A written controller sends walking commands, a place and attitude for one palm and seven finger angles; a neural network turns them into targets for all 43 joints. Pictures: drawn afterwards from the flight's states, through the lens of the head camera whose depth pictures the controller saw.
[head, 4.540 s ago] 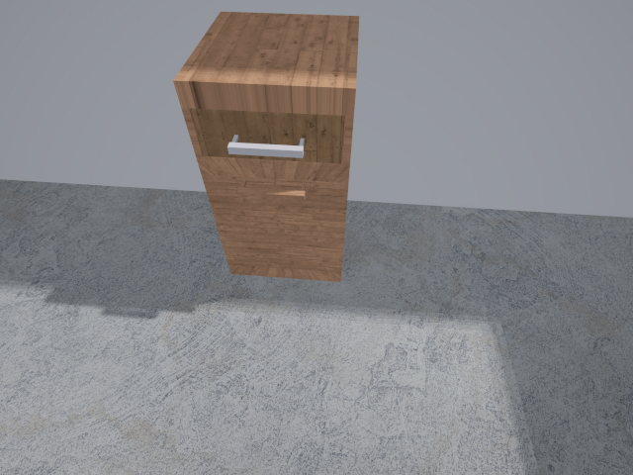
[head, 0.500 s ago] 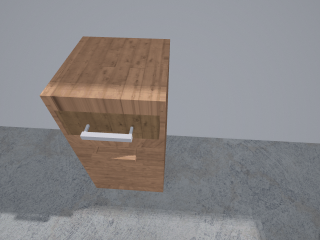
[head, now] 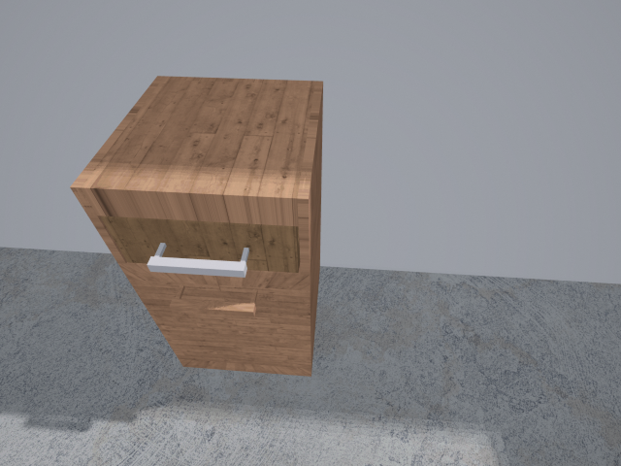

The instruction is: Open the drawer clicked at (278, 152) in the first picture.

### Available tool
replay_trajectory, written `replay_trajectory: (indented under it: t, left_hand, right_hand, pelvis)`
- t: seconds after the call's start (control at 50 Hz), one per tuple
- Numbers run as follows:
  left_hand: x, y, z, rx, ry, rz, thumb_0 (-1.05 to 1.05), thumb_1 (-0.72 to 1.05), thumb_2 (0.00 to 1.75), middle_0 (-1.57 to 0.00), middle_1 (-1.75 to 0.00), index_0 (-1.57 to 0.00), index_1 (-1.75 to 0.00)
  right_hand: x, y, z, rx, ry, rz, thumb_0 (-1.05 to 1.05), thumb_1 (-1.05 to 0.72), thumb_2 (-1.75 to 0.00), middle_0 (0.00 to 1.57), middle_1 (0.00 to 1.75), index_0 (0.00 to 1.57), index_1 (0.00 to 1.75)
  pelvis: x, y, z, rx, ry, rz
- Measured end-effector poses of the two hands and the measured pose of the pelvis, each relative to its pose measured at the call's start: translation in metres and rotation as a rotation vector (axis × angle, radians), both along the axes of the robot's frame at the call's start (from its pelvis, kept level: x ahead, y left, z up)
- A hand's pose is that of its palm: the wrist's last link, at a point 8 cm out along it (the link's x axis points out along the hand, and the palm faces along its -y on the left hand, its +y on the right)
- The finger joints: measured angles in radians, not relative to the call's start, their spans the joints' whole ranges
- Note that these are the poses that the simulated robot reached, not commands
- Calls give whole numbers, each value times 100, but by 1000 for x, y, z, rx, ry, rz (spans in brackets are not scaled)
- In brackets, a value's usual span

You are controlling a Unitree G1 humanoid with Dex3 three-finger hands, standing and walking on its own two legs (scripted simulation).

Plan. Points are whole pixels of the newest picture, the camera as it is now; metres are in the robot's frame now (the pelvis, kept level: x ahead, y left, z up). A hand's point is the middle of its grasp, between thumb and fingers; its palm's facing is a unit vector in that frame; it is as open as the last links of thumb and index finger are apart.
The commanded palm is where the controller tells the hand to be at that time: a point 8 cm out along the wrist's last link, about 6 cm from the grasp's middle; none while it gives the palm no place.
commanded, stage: look again from close up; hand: left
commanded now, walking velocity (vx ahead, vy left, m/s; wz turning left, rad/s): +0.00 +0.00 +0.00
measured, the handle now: (200, 258) +0.51 +0.26 -0.12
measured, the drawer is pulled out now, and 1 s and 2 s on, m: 0.00 0.00 0.00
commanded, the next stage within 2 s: shuffle to correct the standing spot in 0.50 s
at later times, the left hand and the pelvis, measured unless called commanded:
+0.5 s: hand out of the picture -0.04 +0.14 -0.17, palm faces +0.04 -0.99 -0.17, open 7.4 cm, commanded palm none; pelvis -0.01 -0.01 +0.00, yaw +0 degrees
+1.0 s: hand out of the picture -0.02 +0.21 -0.18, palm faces +0.09 -0.97 -0.22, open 7.4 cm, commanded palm none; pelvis -0.01 +0.03 -0.01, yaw +1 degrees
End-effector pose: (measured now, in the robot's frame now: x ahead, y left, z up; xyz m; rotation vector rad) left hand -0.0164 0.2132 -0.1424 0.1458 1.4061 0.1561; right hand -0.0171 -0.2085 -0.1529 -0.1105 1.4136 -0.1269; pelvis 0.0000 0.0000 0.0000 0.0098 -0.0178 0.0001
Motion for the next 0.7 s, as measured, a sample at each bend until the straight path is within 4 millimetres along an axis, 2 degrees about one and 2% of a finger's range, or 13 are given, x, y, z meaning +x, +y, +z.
replay_trajectory:
  t: [0.36, 0.7]
  left_hand:
    - [-21, -21, -1, -24, 13, 15, 0, 91, 89, -20, -30, -20, -30]
    - [-25, -23, -2, -23, 15, 20, 0, 90, 89, -20, -30, -20, -30]
  right_hand:
    - [-19, -10, 1, 5, 23, -1, 0, -91, -90, 20, 30, 20, 30]
    - [-30, -7, 0, 14, 45, -10, 0, -91, -90, 20, 30, 20, 30]
  pelvis:
    - [-11, -12, 0, -1, -2, 6]
    - [-14, -14, 0, -2, 7, 4]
